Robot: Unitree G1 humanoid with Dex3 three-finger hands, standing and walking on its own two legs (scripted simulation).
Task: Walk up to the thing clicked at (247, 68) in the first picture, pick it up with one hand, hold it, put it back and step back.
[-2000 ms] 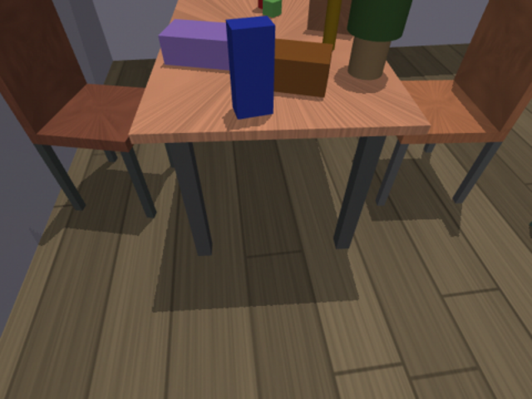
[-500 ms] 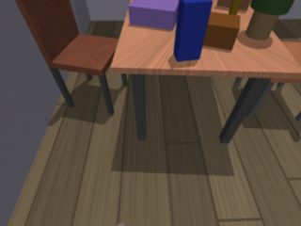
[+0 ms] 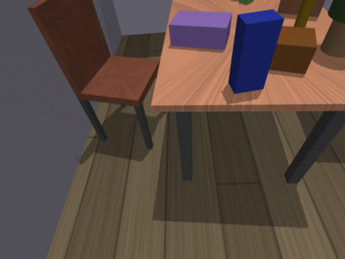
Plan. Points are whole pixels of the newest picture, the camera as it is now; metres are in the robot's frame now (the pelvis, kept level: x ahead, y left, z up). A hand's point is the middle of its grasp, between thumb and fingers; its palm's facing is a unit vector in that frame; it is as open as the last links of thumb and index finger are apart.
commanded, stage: walk up
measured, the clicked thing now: (251, 55) +0.70 -0.23 +0.09
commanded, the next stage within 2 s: stand in 1.88 s
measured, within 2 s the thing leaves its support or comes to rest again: neither
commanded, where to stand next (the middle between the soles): +0.07 +0.02 m, yaw -3 degrees
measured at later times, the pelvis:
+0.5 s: pelvis +0.03 +0.05 -0.01, yaw +0 degrees
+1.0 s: pelvis +0.01 +0.03 +0.00, yaw -1 degrees
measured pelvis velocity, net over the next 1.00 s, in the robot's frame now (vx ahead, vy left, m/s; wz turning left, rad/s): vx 0.01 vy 0.03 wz -0.01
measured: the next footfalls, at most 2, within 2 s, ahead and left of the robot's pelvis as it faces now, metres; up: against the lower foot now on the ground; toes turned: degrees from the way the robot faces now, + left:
left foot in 0.18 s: +0.09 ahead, +0.18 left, +0.00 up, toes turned -1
right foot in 0.48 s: +0.07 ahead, -0.09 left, +0.00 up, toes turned -1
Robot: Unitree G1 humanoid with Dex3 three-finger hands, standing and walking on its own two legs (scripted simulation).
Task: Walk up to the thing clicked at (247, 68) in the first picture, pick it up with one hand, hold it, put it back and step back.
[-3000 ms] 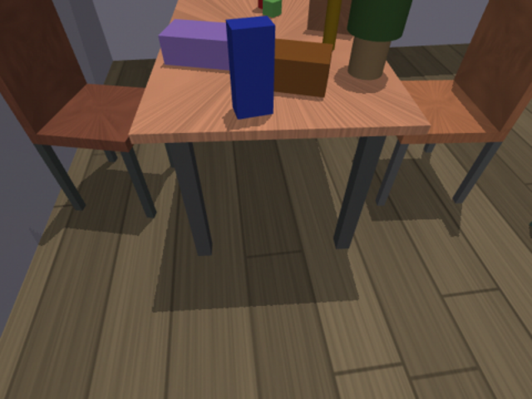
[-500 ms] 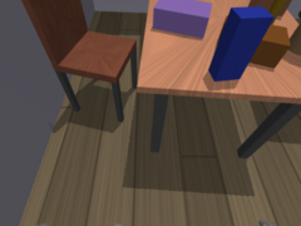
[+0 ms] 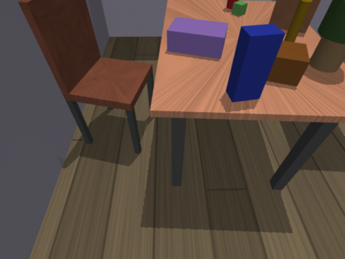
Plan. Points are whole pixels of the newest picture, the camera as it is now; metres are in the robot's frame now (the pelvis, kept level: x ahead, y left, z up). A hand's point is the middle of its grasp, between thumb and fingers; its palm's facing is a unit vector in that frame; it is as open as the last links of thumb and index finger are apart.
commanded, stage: walk up
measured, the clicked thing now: (251, 66) +0.68 -0.24 +0.09
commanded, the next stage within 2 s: stand in 0.88 s
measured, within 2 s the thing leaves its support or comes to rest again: neither
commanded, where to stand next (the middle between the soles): +0.05 -0.01 m, yaw -2 degrees
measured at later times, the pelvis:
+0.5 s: pelvis +0.01 +0.01 +0.02, yaw -1 degrees
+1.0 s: pelvis +0.02 +0.02 +0.02, yaw -1 degrees
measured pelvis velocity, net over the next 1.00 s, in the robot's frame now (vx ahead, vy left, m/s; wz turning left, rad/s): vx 0.02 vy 0.02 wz -0.02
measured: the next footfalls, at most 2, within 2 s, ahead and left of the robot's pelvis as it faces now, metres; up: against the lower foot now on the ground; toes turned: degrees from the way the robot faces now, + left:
none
